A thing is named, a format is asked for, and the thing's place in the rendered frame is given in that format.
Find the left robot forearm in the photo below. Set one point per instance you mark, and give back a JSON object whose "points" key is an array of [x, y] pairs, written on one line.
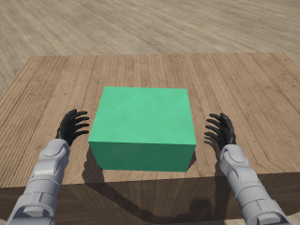
{"points": [[39, 199]]}

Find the carton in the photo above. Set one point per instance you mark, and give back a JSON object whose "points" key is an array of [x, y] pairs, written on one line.
{"points": [[143, 129]]}

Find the left robot hand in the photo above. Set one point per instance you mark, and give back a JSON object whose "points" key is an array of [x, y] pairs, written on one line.
{"points": [[68, 127]]}

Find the right robot hand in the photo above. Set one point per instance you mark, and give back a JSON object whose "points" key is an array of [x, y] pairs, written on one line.
{"points": [[225, 131]]}

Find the pedestal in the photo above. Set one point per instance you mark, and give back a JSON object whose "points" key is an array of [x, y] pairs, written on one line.
{"points": [[258, 91]]}

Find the right robot forearm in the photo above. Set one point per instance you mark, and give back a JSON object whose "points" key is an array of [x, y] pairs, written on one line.
{"points": [[257, 206]]}

